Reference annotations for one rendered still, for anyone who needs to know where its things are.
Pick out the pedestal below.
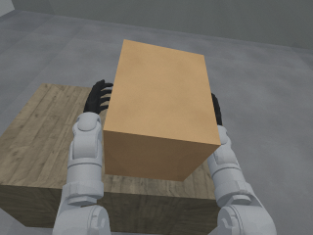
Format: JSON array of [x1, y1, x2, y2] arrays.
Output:
[[0, 82, 223, 235]]

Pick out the robot right forearm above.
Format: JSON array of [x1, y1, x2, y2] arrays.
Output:
[[207, 124, 277, 235]]

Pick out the robot left forearm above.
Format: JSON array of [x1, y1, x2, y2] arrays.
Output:
[[52, 112, 104, 235]]

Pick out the robot left upper arm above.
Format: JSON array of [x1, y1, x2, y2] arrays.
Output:
[[53, 205, 112, 235]]

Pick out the robot right upper arm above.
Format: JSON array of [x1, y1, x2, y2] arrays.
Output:
[[217, 204, 277, 235]]

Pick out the robot left hand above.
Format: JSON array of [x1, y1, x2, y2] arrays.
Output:
[[83, 79, 113, 115]]

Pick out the carton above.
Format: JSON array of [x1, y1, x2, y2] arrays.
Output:
[[103, 39, 221, 182]]

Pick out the robot right hand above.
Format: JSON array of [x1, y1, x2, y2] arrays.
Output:
[[211, 93, 223, 126]]

